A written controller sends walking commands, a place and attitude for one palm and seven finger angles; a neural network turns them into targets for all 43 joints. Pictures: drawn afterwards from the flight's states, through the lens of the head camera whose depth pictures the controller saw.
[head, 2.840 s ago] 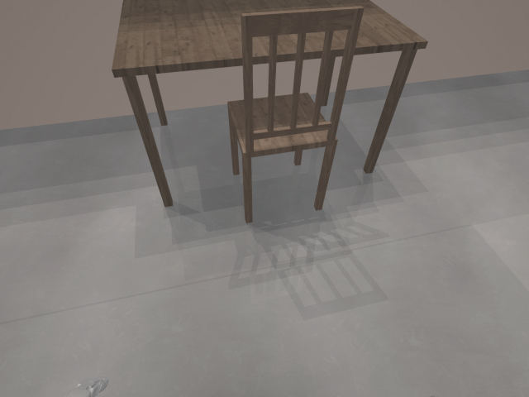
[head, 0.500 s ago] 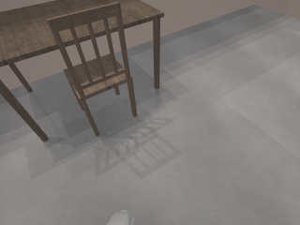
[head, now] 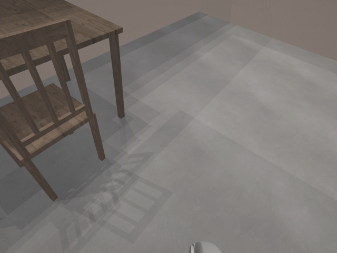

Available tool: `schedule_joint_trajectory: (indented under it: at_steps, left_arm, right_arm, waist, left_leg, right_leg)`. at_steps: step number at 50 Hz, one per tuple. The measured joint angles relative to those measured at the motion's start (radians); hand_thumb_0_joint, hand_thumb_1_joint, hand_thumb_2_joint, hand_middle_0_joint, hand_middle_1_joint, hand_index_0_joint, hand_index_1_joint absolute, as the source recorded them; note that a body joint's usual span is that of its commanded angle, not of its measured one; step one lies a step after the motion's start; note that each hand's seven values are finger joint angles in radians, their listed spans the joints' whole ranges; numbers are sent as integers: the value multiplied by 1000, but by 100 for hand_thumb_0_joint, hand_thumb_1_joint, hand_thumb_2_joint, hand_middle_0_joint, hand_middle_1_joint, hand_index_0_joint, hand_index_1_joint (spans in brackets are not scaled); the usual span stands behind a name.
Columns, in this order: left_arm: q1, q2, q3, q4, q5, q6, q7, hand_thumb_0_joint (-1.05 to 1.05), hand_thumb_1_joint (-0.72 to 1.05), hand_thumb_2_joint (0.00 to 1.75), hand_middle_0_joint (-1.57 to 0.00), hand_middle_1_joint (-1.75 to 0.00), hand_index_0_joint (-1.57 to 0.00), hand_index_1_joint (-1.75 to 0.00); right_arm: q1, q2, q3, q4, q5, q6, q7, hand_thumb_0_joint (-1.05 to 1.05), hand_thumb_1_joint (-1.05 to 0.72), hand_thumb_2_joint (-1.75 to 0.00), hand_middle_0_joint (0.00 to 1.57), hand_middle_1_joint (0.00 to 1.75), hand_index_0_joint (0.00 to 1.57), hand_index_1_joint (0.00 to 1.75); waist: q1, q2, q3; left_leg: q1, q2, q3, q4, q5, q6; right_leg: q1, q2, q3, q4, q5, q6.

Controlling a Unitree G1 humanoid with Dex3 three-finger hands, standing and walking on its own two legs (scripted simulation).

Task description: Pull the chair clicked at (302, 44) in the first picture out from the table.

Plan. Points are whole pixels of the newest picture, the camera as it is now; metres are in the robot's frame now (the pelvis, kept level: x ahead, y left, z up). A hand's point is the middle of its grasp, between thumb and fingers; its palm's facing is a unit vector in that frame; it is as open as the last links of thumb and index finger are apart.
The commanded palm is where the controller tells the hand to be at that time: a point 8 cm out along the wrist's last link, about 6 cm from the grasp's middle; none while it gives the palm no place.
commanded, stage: walk to a spot facing it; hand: left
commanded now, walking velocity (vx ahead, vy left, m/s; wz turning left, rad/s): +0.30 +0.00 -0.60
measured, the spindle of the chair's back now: (42, 91) +0.65 +0.55 -0.08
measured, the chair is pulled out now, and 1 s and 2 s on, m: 0.00 0.00 0.00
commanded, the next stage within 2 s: none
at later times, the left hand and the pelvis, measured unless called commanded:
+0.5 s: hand (136, 191) +0.34 +0.12 -0.19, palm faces -0.26 -0.96 -0.15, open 7.3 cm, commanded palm none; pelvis +0.19 -0.02 -0.03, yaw -17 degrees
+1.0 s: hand (131, 147) +0.51 +0.17 -0.19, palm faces -0.48 -0.85 -0.21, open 7.4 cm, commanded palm none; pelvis +0.37 +0.01 -0.01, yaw -36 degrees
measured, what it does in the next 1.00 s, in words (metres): walks ahead, turning right: right foot, then left foot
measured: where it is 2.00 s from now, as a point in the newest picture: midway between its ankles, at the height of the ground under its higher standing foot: (157, 233)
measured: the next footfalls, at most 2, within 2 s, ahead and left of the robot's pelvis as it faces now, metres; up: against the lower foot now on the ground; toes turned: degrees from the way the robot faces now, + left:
right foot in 0.40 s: +0.24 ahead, -0.08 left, +0.00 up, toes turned -22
left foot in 0.82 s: +0.50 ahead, +0.07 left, +0.00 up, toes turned -21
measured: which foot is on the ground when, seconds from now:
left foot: down 0.00-0.40, up 0.42-0.80, down 0.82-1.00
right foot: up 0.00-0.38, down 0.40-0.82, up 0.84-1.00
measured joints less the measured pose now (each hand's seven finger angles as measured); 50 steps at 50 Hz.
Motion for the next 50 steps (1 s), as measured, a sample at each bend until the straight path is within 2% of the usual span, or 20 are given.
schedule_joint_trajectory:
  at_steps: [6, 10, 14, 17, 19, 20, 21, 23, 25, 28, 30, 32, 36, 40, 41, 42, 44, 46, 48, 50]
  left_arm:
    - [-79, -22, -7, -14, 2, 23, -5, 0, 92, 90, -19, -30, -19, -30]
    - [-125, -54, -26, -5, 0, 33, -14, 0, 92, 90, -19, -30, -19, -30]
    - [-173, -89, -47, -3, -3, 31, -18, 0, 92, 90, -19, -30, -19, -30]
    - [-197, -104, -58, -11, -4, 15, -17, 0, 92, 90, -19, -30, -19, -30]
    - [-189, -109, -63, -16, -3, -7, -16, 0, 91, 90, -19, -30, -20, -30]
    - [-175, -105, -68, -24, -4, -21, -17, 0, 91, 90, -19, -30, -20, -30]
    - [-164, -106, -67, -27, -10, -36, -12, 0, 91, 90, -20, -30, -20, -30]
    - [-139, -106, -65, -22, -25, -46, 3, 0, 91, 90, -20, -30, -20, -30]
    - [-98, -96, -51, -11, -36, -53, 21, -1, 92, 90, -20, -30, -20, -30]
    - [-43, -62, -42, 15, -24, -57, 34, -1, 94, 90, -20, -30, -20, -30]
    - [-15, -53, -41, 31, -17, -55, 32, -1, 94, 90, -20, -30, -20, -30]
    - [10, -49, -40, 35, -15, -56, 27, -1, 93, 90, -20, -30, -20, -30]
    - [42, -40, -36, 26, -13, -55, 23, 0, 92, 90, -20, -30, -20, -30]
    - [68, -32, -33, 10, -16, -42, 26, 0, 92, 90, -20, -30, -20, -30]
    - [82, -31, -31, 6, -20, -37, 28, 0, 91, 90, -20, -30, -20, -30]
    - [82, -25, -28, 10, -28, -30, 29, 0, 91, 90, -20, -30, -20, -30]
    - [72, -12, -25, 22, -32, -16, 33, 0, 91, 90, -20, -30, -20, -30]
    - [63, -4, -20, 27, -27, -1, 32, 0, 91, 90, -20, -30, -20, -30]
    - [38, -1, -17, 20, -21, 17, 23, 1, 92, 90, -19, -30, -20, -30]
    - [8, -5, -15, -2, -20, 30, 13, 1, 92, 90, -19, -30, -20, -30]
  right_arm:
    - [112, -7, 7, 69, -1, 3, -7, 0, -92, -90, 20, 30, 20, 30]
    - [165, 12, 19, 97, -7, 6, -8, 1, -92, -90, 20, 30, 20, 30]
    - [198, 40, 30, 115, -12, 15, -4, 1, -91, -90, 20, 30, 20, 30]
    - [211, 61, 32, 126, -11, 27, 3, 1, -91, -89, 20, 30, 20, 30]
    - [222, 70, 31, 129, -6, 38, 11, 1, -91, -89, 21, 30, 20, 30]
    - [238, 76, 31, 121, 1, 44, 17, 1, -91, -89, 21, 30, 20, 30]
    - [229, 75, 29, 119, 7, 53, 21, 1, -90, -89, 21, 30, 20, 30]
    - [163, 64, 16, 108, 8, 72, 22, 1, -90, -89, 21, 30, 20, 30]
    - [83, 52, 5, 72, 2, 79, 24, 1, -91, -89, 21, 30, 20, 30]
    - [-40, 35, -6, 3, -10, 76, 18, 2, -92, -89, 21, 30, 20, 30]
    - [-105, 4, -21, -38, -12, 72, 15, 2, -94, -89, 21, 30, 20, 30]
    - [-158, -24, -28, -70, -11, 65, 23, 2, -95, -89, 21, 30, 20, 30]
    - [-234, -55, -26, -109, -10, 55, 33, 2, -94, -89, 20, 30, 20, 30]
    - [-269, -60, -10, -122, -6, 49, 31, 1, -93, -90, 20, 30, 20, 30]
    - [-270, -61, -2, -127, -7, 44, 29, 1, -92, -90, 20, 30, 20, 30]
    - [-276, -52, 4, -127, -11, 37, 26, 1, -92, -90, 20, 30, 20, 30]
    - [-282, -29, 24, -133, -11, 38, 28, 1, -92, -89, 20, 30, 20, 30]
    - [-268, -4, 40, -137, -12, 40, 29, 1, -91, -89, 20, 30, 20, 30]
    - [-243, 13, 44, -135, -13, 43, 26, 0, -91, -89, 21, 30, 20, 30]
    - [-216, 20, 41, -120, -12, 52, 24, 0, -91, -89, 21, 30, 21, 30]
  waist:
    - [-34, 7, 21]
    - [-63, 20, 48]
    - [-89, 34, 80]
    - [-93, 36, 97]
    - [-82, 29, 93]
    - [-78, 13, 76]
    - [-63, 14, 68]
    - [-57, 34, 83]
    - [-58, 45, 82]
    - [-61, 48, 61]
    - [-58, 57, 47]
    - [-44, 66, 39]
    - [-3, 63, 39]
    - [40, 49, 44]
    - [48, 50, 39]
    - [51, 39, 44]
    - [60, 10, 61]
    - [52, -3, 64]
    - [36, -2, 69]
    - [25, 5, 74]
  left_leg:
    - [84, -19, 76, -51, -48, 5]
    - [142, -17, 117, -72, -87, -1]
    - [197, -3, 159, -74, -137, -20]
    - [209, 28, 197, 11, -187, -47]
    - [175, 66, 213, 189, -197, -68]
    - [114, 84, 193, 352, -149, -75]
    - [29, 102, 135, 553, -163, -89]
    - [-125, 104, -31, 851, -160, -96]
    - [-253, 112, -133, 936, -101, -107]
    - [-400, 141, -204, 861, -56, -123]
    - [-461, 153, -222, 762, -24, -134]
    - [-495, 156, -229, 664, 22, -142]
    - [-476, 128, -218, 453, 57, -149]
    - [-359, 68, -178, 225, 64, -140]
    - [-312, 62, -163, 153, 142, -125]
    - [-306, 61, -148, 167, 168, -98]
    - [-284, 73, -102, 228, 87, -65]
    - [-239, 91, -65, 225, 34, -59]
    - [-197, 105, -44, 193, 38, -76]
    - [-166, 115, -24, 161, 43, -68]
  right_leg:
    - [-91, -16, -15, -37, 76, 5]
    - [-66, -18, -71, -176, 64, -5]
    - [5, 7, -145, -370, 0, -36]
    - [87, 54, -194, -500, -62, -74]
    - [181, 80, -220, -594, -72, -106]
    - [236, 77, -207, -649, -59, -142]
    - [238, 85, -191, -630, -103, -161]
    - [269, 110, -174, -600, -154, -159]
    - [319, 129, -148, -643, -145, -130]
    - [372, 138, -92, -720, -124, -127]
    - [395, 132, -59, -757, -120, -119]
    - [411, 124, -26, -781, -122, -105]
    - [437, 104, 28, -791, -151, -73]
    - [457, 91, 72, -737, -223, -38]
    - [449, 97, 85, -690, -251, -30]
    - [416, 95, 90, -589, -275, -23]
    - [323, 85, 76, -309, -362, -4]
    - [241, 67, 34, -115, -369, 20]
    - [181, 39, -11, -29, -333, 37]
    - [139, 10, -42, -30, -295, 47]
